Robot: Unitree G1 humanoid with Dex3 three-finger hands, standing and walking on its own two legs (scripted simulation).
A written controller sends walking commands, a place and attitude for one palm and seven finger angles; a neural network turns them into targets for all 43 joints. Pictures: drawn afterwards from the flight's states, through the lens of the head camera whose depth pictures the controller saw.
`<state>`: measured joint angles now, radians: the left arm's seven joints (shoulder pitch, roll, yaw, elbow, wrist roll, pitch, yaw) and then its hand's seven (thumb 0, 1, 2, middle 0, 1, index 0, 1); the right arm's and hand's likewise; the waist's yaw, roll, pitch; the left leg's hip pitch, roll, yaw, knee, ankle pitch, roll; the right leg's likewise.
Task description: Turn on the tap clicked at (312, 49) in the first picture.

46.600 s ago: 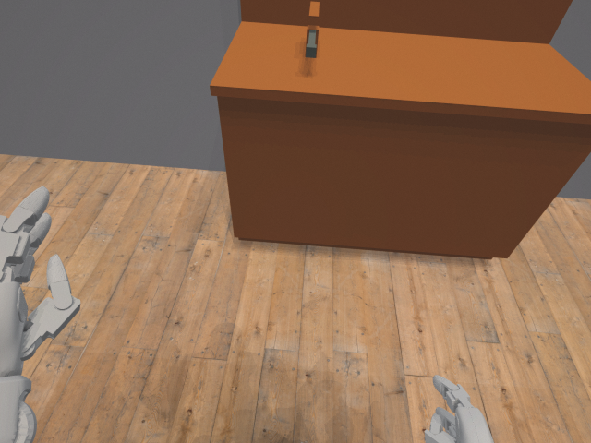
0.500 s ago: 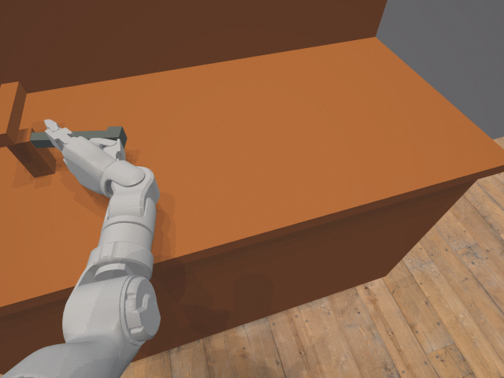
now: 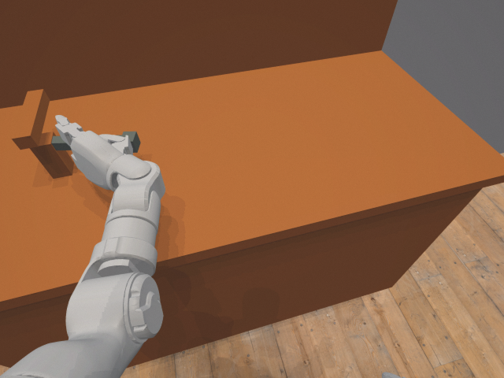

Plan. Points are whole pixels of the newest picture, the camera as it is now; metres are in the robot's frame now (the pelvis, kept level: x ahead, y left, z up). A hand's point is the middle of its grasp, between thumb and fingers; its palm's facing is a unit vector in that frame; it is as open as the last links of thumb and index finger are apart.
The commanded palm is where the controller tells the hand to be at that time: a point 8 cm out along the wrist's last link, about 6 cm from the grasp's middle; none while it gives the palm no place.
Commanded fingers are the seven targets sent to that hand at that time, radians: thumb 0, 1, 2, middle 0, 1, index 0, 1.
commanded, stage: lift the hand up off the lever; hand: left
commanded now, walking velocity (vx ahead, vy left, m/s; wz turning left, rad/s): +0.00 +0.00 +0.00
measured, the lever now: (130, 142) +0.51 +0.24 +0.09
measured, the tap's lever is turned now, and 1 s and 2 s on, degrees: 75 75 75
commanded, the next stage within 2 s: draw the hand back beside the body in 1.04 s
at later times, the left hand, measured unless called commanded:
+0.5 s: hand (112, 135) +0.45 +0.23 +0.16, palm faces +0.82 -0.57 -0.08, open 7.8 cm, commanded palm +0.39 +0.24 +0.16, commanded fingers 0.00 0.90 0.90 -0.15 -0.15 -0.15 -0.15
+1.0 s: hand (111, 130) +0.45 +0.23 +0.17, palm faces +0.81 -0.58 -0.09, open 7.8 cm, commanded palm +0.39 +0.24 +0.17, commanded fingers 0.00 0.90 0.90 -0.15 -0.15 -0.15 -0.15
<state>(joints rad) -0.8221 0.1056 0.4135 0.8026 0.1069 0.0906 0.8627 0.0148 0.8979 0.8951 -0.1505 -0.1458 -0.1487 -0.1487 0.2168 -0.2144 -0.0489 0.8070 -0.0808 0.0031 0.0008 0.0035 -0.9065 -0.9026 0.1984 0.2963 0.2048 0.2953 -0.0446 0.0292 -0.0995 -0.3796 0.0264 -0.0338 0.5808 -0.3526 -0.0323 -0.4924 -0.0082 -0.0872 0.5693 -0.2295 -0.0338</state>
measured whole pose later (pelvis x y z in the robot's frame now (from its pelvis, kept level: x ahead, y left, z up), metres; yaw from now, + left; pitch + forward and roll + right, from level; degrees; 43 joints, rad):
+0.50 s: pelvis +0.00 +0.00 +0.00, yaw +0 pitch +7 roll +0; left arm -0.80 0.13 0.40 0.73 0.09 0.12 0.83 0.02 0.90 0.90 -0.15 -0.15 -0.15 -0.15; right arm 0.22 -0.22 -0.05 0.82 -0.06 -0.01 -0.02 0.00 -0.91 -0.90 0.20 0.30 0.20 0.30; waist -0.03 0.03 -0.08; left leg -0.33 0.03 -0.02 0.53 -0.33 -0.03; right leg -0.44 -0.01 -0.08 0.52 -0.20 -0.03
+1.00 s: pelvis +0.01 +0.01 +0.01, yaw +0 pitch +6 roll +0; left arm -0.80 0.09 0.37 0.66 0.07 0.24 0.83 0.01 0.90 0.90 -0.15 -0.15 -0.15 -0.15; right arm 0.17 -0.20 -0.04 0.82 -0.05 -0.02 -0.02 0.00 -0.91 -0.90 0.20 0.30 0.21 0.30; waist 0.00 0.03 -0.08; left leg -0.26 0.02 -0.02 0.47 -0.32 -0.02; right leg -0.38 -0.01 -0.08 0.47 -0.20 -0.02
